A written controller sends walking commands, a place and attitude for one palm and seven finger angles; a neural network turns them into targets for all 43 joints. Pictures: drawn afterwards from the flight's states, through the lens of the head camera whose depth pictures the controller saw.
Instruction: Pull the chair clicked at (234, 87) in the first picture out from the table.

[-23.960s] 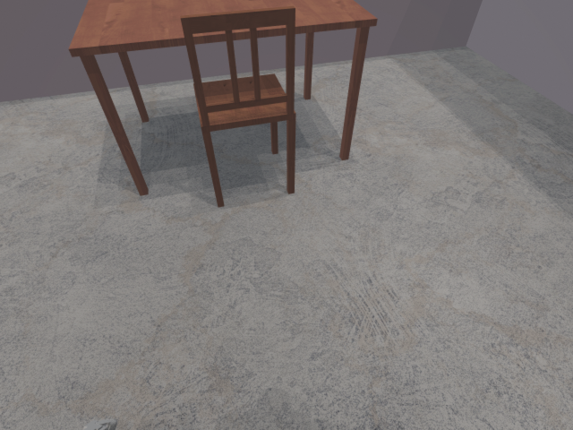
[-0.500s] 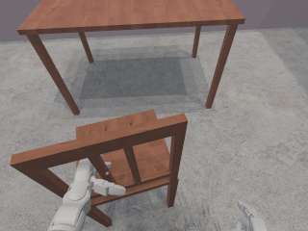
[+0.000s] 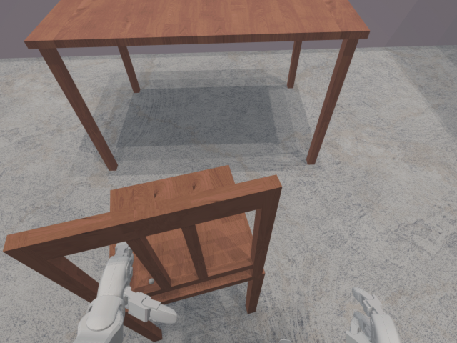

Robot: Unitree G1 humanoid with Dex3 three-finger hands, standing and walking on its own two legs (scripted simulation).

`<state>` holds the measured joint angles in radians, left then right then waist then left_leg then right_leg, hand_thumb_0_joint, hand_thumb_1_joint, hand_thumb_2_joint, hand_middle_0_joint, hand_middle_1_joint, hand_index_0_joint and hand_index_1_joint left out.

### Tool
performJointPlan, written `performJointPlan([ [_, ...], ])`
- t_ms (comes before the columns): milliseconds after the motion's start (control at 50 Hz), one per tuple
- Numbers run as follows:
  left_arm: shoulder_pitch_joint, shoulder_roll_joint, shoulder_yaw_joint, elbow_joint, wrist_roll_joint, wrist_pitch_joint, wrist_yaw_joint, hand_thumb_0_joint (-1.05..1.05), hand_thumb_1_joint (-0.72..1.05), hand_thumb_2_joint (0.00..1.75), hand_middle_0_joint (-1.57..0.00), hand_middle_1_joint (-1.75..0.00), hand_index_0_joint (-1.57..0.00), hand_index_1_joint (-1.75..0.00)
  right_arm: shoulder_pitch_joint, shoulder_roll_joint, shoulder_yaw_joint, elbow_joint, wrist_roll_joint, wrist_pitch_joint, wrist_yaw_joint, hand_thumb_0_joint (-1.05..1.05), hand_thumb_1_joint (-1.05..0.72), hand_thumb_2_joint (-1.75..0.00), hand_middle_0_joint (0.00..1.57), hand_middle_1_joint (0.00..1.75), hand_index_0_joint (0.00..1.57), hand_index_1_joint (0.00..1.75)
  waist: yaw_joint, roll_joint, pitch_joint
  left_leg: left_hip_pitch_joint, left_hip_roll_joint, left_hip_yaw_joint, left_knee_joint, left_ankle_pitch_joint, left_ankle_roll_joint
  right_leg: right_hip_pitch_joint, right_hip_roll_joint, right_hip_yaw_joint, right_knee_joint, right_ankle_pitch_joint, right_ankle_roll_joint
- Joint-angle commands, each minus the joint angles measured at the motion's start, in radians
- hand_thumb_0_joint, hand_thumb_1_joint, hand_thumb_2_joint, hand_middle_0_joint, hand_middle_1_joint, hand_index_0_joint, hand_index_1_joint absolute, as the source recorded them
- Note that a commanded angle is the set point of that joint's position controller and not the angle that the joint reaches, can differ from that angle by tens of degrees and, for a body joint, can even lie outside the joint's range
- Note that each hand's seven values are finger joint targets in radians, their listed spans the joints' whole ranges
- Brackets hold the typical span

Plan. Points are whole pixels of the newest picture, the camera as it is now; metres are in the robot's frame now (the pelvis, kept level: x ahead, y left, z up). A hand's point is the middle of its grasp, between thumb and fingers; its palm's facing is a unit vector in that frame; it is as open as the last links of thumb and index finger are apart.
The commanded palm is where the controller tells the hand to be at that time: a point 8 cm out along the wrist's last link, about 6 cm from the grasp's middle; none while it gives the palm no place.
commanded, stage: draw the fingers out of the gap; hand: left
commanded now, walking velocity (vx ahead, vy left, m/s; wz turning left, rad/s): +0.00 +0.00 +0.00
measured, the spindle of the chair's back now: (152, 263) +0.28 +0.16 -0.05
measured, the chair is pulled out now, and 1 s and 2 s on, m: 0.60 0.60 0.60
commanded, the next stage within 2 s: draw the hand back to the body in 0.60 s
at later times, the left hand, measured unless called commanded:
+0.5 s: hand (137, 333) +0.16 +0.16 -0.03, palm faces +0.07 -0.98 -0.19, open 17.5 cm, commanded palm +0.13 +0.20 -0.01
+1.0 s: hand (121, 336) +0.14 +0.16 +0.04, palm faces +0.04 -1.00 -0.08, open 17.5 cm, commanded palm +0.10 +0.22 +0.05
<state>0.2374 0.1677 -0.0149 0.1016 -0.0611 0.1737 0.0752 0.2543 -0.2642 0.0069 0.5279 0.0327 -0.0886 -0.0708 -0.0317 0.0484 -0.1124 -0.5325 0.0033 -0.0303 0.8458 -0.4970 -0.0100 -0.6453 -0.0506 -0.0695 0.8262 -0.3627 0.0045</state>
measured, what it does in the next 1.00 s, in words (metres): stands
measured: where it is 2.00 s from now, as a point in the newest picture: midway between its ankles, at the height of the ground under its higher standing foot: outside the picture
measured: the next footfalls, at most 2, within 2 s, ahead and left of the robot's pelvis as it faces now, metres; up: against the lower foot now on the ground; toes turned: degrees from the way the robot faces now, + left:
none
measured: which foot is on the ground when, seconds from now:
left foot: down 0.00-1.00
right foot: down 0.00-1.00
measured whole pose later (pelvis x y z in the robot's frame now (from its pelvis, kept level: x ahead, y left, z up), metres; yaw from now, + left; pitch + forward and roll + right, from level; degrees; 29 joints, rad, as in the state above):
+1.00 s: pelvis -0.03 +0.00 -0.04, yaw +1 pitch +13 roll -1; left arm 0.69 0.19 0.03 -0.34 -0.19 -0.35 -0.11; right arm 0.21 -0.20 -0.03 0.53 0.06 -0.18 -0.06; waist 0.01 0.05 -0.15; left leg -0.75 0.01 -0.06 1.13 -0.60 -0.02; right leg -0.85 -0.06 -0.09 1.07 -0.44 0.00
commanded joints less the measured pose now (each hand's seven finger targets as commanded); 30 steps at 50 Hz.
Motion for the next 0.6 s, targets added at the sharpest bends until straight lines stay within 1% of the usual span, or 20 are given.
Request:
performJointPlan([
  [0, 0.015, 0.104, 0.036, -0.281, 0.003, -0.060, 0.012, 0.00, -0.55, 0.20, 0.00, 0.00, 0.00, 0.00, -0.038, -0.108, -0.042, -0.167, 0.000, -0.063, -0.011, 0.00, -0.90, -0.90, 0.20, 0.30, 0.20, 0.30, -0.004, -0.049, -0.200, -0.026, -0.007, 0.019, -0.102, 0.370, 0.014, 0.256, 0.008, 0.003, -0.078, 0.308, -0.012],
  [20, 0.036, 0.123, 0.054, -0.289, 0.004, -0.059, 0.015, 0.00, -0.55, 0.20, 0.00, 0.00, 0.00, 0.00, -0.039, -0.109, -0.044, -0.166, -0.001, -0.065, -0.014, 0.00, -0.90, -0.90, 0.20, 0.30, 0.20, 0.30, -0.002, -0.049, -0.185, -0.035, -0.007, 0.019, -0.099, 0.364, 0.015, 0.252, 0.009, 0.003, -0.080, 0.300, -0.015],
  [40, 0.051, 0.117, 0.045, -0.302, 0.005, -0.061, 0.016, 0.00, -0.55, 0.20, 0.00, 0.00, 0.00, 0.00, -0.037, -0.108, -0.042, -0.168, 0.000, -0.066, -0.016, 0.00, -0.90, -0.90, 0.20, 0.30, 0.20, 0.30, -0.006, -0.065, -0.182, -0.035, -0.007, 0.017, -0.096, 0.357, 0.016, 0.244, 0.010, 0.001, -0.076, 0.292, -0.013],
  [60, 0.080, 0.101, 0.027, -0.318, 0.008, -0.062, 0.015, 0.00, -0.55, 0.20, 0.00, 0.00, 0.00, 0.00, -0.041, -0.105, -0.040, -0.175, 0.000, -0.069, -0.016, 0.00, -0.90, -0.90, 0.20, 0.30, 0.20, 0.30, -0.003, -0.044, -0.178, -0.038, -0.009, 0.015, -0.096, 0.349, 0.015, 0.230, 0.010, -0.002, -0.072, 0.269, -0.014],
  [80, 0.081, 0.089, 0.010, -0.339, 0.009, -0.064, 0.015, 0.00, -0.55, 0.20, 0.00, 0.00, 0.00, 0.00, -0.038, -0.103, -0.039, -0.179, 0.000, -0.073, -0.017, 0.00, -0.90, -0.90, 0.20, 0.30, 0.20, 0.30, -0.010, -0.048, -0.179, -0.035, -0.009, 0.013, -0.091, 0.347, 0.016, 0.224, 0.010, -0.004, -0.069, 0.266, -0.013],
  [120, 0.111, 0.109, 0.023, -0.353, 0.010, -0.064, 0.017, 0.00, -0.55, 0.20, 0.00, 0.00, 0.00, 0.00, -0.042, -0.106, -0.041, -0.178, -0.002, -0.079, -0.023, 0.00, -0.90, -0.90, 0.20, 0.30, 0.20, 0.30, -0.009, -0.057, -0.168, -0.048, -0.010, 0.006, -0.083, 0.340, 0.018, 0.213, 0.012, -0.005, -0.069, 0.255, -0.015],
  [140, 0.117, 0.108, 0.022, -0.373, 0.007, -0.068, 0.016, 0.00, -0.55, 0.20, 0.00, 0.00, 0.00, 0.00, -0.039, -0.105, -0.039, -0.178, -0.002, -0.081, -0.025, 0.00, -0.90, -0.90, 0.20, 0.30, 0.20, 0.30, -0.011, -0.049, -0.175, -0.042, -0.012, 0.006, -0.080, 0.338, 0.018, 0.210, 0.012, -0.004, -0.067, 0.251, -0.014],
  [160, 0.138, 0.103, 0.018, -0.377, 0.006, -0.069, 0.013, 0.00, -0.55, 0.20, 0.00, 0.00, 0.00, 0.00, -0.038, -0.102, -0.040, -0.178, -0.002, -0.083, -0.026, 0.00, -0.90, -0.90, 0.20, 0.30, 0.20, 0.30, -0.013, -0.071, -0.177, -0.047, -0.012, 0.004, -0.077, 0.325, 0.019, 0.206, 0.013, -0.006, -0.066, 0.236, -0.012],
  [180, 0.167, 0.098, 0.016, -0.381, 0.005, -0.070, 0.009, 0.00, -0.55, 0.20, 0.00, 0.00, 0.00, 0.00, -0.041, -0.100, -0.040, -0.181, -0.002, -0.085, -0.028, 0.00, -0.90, -0.90, 0.20, 0.30, 0.20, 0.30, -0.008, -0.070, -0.177, -0.058, -0.015, 0.006, -0.073, 0.321, 0.020, 0.209, 0.013, -0.005, -0.063, 0.233, -0.012],
  [200, 0.171, 0.108, 0.022, -0.393, 0.005, -0.071, 0.007, 0.00, -0.55, 0.20, 0.00, 0.00, 0.00, 0.00, -0.045, -0.099, -0.039, -0.182, -0.001, -0.088, -0.030, 0.00, -0.90, -0.90, 0.20, 0.30, 0.20, 0.30, -0.009, -0.049, -0.175, -0.062, -0.017, 0.005, -0.069, 0.312, 0.019, 0.201, 0.011, -0.004, -0.062, 0.222, -0.012],
  [220, 0.186, 0.126, 0.040, -0.387, 0.007, -0.068, 0.007, 0.00, -0.55, 0.20, 0.00, 0.00, 0.00, 0.00, -0.047, -0.099, -0.043, -0.178, -0.002, -0.087, -0.032, 0.00, -0.90, -0.90, 0.20, 0.30, 0.20, 0.30, -0.007, -0.063, -0.166, -0.071, -0.015, 0.004, -0.068, 0.308, 0.020, 0.204, 0.012, -0.001, -0.067, 0.219, -0.014],
  [280, 0.244, 0.088, -0.002, -0.427, 0.008, -0.070, -0.002, 0.00, -0.55, 0.20, 0.00, 0.00, 0.00, 0.00, -0.056, -0.090, -0.039, -0.192, 0.001, -0.093, -0.033, 0.00, -0.90, -0.90, 0.20, 0.30, 0.20, 0.30, -0.006, -0.041, -0.151, -0.072, -0.016, 0.001, -0.066, 0.287, 0.020, 0.177, 0.012, -0.007, -0.061, 0.178, -0.014],
  [320, 0.244, 0.113, 0.013, -0.441, 0.009, -0.065, 0.001, 0.00, -0.55, 0.20, 0.00, 0.00, 0.00, 0.00, -0.061, -0.094, -0.037, -0.192, 0.000, -0.094, -0.037, 0.00, -0.90, -0.90, 0.20, 0.30, 0.20, 0.30, -0.007, -0.038, -0.139, -0.089, -0.018, -0.005, -0.065, 0.264, 0.021, 0.168, 0.013, -0.006, -0.064, 0.143, -0.017],
  [360, 0.282, 0.106, 0.014, -0.449, 0.008, -0.064, 0.002, 0.00, -0.55, 0.20, 0.00, 0.00, 0.00, 0.00, -0.062, -0.088, -0.039, -0.196, 0.000, -0.096, -0.040, 0.00, -0.90, -0.90, 0.20, 0.30, 0.20, 0.30, -0.005, -0.054, -0.144, -0.091, -0.019, -0.004, -0.059, 0.250, 0.022, 0.162, 0.013, -0.007, -0.062, 0.126, -0.013],
  [380, 0.295, 0.098, 0.007, -0.456, 0.008, -0.064, -0.001, 0.00, -0.55, 0.20, 0.00, 0.00, 0.00, 0.00, -0.064, -0.085, -0.038, -0.199, 0.002, -0.097, -0.040, 0.00, -0.90, -0.90, 0.20, 0.30, 0.20, 0.30, -0.006, -0.042, -0.131, -0.096, -0.019, -0.004, -0.058, 0.242, 0.021, 0.150, 0.013, -0.007, -0.064, 0.114, -0.013],
  [420, 0.305, 0.118, 0.023, -0.461, 0.009, -0.060, 0.002, 0.00, -0.55, 0.20, 0.00, 0.00, 0.00, 0.00, -0.068, -0.087, -0.040, -0.200, 0.001, -0.096, -0.042, 0.00, -0.90, -0.90, 0.20, 0.30, 0.20, 0.30, -0.004, -0.057, -0.123, -0.113, -0.017, -0.009, -0.058, 0.225, 0.022, 0.149, 0.014, -0.006, -0.066, 0.089, -0.015],
  [460, 0.367, 0.093, 0.005, -0.479, 0.011, -0.061, 0.000, 0.00, -0.55, 0.20, 0.00, 0.00, 0.00, 0.00, -0.071, -0.079, -0.040, -0.209, 0.002, -0.098, -0.043, 0.00, -0.90, -0.90, 0.20, 0.30, 0.20, 0.30, 0.004, -0.052, -0.133, -0.110, -0.019, -0.006, -0.055, 0.229, 0.022, 0.148, 0.014, -0.011, -0.056, 0.090, -0.015],
  [520, 0.398, 0.098, -0.002, -0.514, 0.017, -0.062, 0.002, 0.00, -0.55, 0.20, 0.00, 0.00, 0.00, 0.00, -0.074, -0.077, -0.044, -0.214, 0.003, -0.100, -0.043, 0.00, -0.90, -0.90, 0.20, 0.30, 0.20, 0.30, 0.005, -0.031, -0.128, -0.113, -0.017, -0.010, -0.053, 0.234, 0.021, 0.139, 0.015, -0.011, -0.053, 0.090, -0.020],
  [560, 0.467, 0.075, -0.023, -0.532, 0.022, -0.064, 0.004, 0.00, -0.55, 0.20, 0.00, 0.00, 0.00, 0.00, -0.074, -0.070, -0.047, -0.220, 0.005, -0.101, -0.042, 0.00, -0.90, -0.90, 0.20, 0.30, 0.20, 0.30, 0.011, -0.033, -0.136, -0.110, -0.016, -0.009, -0.048, 0.244, 0.019, 0.133, 0.015, -0.017, -0.040, 0.099, -0.020],
  [580, 0.459, 0.062, -0.046, -0.542, 0.025, -0.065, 0.004, 0.00, -0.55, 0.20, 0.00, 0.00, 0.00, 0.00, -0.075, -0.069, -0.044, -0.223, 0.004, -0.103, -0.042, 0.00, -0.90, -0.90, 0.20, 0.30, 0.20, 0.30, 0.001, -0.039, -0.119, -0.118, -0.017, -0.009, -0.045, 0.230, 0.020, 0.119, 0.015, -0.018, -0.041, 0.087, -0.017],
])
